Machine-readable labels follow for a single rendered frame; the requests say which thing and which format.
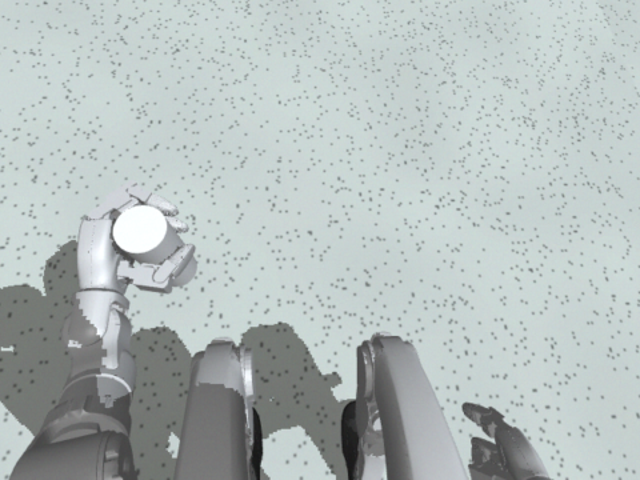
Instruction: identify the left robot arm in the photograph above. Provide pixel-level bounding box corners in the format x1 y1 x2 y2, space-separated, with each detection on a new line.
9 288 138 480

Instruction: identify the left robot hand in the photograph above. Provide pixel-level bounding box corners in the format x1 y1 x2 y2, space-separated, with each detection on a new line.
76 180 195 295

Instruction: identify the right robot hand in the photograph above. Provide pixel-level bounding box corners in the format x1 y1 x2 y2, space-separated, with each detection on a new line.
462 403 550 480

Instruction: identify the can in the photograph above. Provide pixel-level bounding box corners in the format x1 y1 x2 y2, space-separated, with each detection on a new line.
113 205 197 287

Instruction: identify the right robot foot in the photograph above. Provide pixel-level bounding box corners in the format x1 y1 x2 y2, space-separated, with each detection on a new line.
341 401 359 480

